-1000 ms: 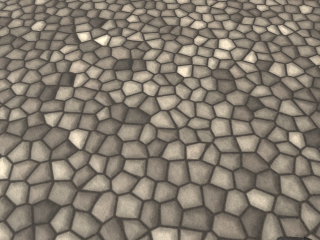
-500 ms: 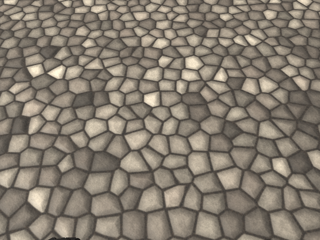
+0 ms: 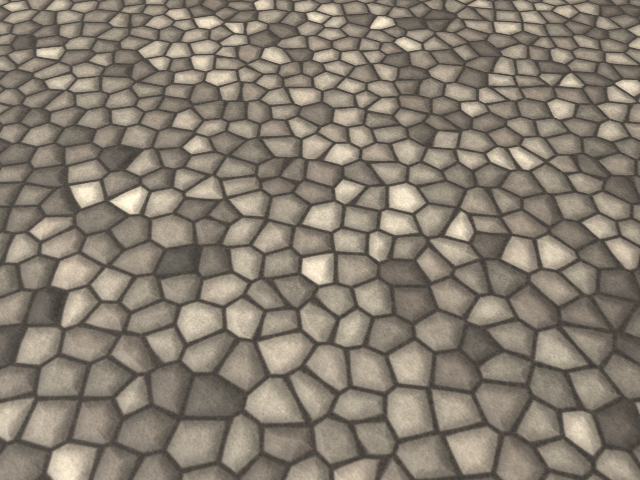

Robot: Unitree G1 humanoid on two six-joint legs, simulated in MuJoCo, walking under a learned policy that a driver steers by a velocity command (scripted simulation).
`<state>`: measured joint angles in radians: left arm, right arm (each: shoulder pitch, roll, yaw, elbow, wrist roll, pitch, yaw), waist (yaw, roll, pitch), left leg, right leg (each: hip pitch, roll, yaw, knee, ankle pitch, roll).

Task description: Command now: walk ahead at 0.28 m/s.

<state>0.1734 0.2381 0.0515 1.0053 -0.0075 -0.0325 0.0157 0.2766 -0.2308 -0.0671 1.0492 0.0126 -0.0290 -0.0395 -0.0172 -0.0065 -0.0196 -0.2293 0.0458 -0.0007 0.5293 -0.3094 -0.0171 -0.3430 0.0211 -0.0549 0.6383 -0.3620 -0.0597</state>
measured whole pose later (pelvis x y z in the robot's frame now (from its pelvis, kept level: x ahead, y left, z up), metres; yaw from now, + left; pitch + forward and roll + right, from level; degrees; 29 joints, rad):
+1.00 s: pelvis +0.49 +0.04 +0.00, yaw -6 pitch +1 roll +2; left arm 0.08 0.25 0.07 0.89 -0.01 -0.07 -0.02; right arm 0.31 -0.24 -0.05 1.01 -0.01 -0.09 -0.02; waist -0.06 -0.03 0.00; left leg 0.05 -0.06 0.14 0.19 -0.27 0.04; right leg -0.68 -0.10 0.02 0.62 0.13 -0.04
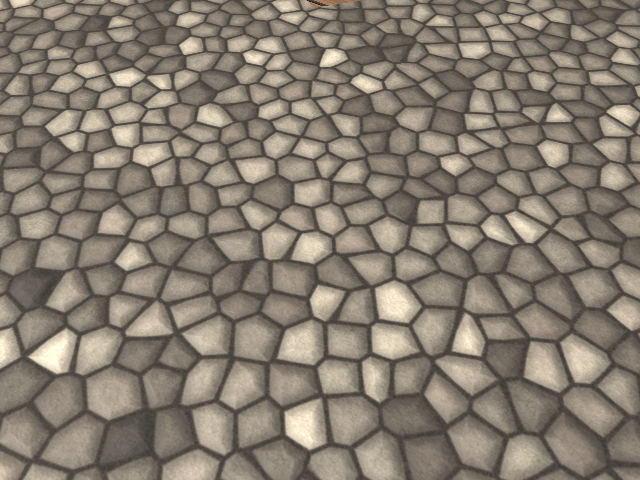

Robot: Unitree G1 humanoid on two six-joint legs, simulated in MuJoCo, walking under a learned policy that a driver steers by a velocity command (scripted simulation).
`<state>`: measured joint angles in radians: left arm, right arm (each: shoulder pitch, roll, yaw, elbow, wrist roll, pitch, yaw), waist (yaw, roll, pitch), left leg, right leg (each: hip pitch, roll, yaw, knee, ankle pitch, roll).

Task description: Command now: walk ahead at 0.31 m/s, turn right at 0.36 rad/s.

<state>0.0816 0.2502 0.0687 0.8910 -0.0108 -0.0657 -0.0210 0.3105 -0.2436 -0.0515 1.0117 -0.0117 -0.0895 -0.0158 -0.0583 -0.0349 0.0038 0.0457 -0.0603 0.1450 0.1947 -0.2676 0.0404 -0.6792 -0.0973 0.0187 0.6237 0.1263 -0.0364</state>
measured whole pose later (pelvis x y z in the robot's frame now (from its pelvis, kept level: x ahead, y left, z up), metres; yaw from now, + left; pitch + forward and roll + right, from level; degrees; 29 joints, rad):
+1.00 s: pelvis +0.21 +0.00 -0.01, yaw -4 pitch -1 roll +0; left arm 0.14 0.23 0.05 1.03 0.00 0.01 0.03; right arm 0.16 -0.22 -0.04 1.05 0.00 -0.01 -0.03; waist 0.00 0.00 0.04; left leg -0.19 0.02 0.01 0.52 -0.32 -0.01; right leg -0.23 0.01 0.00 0.52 -0.27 0.00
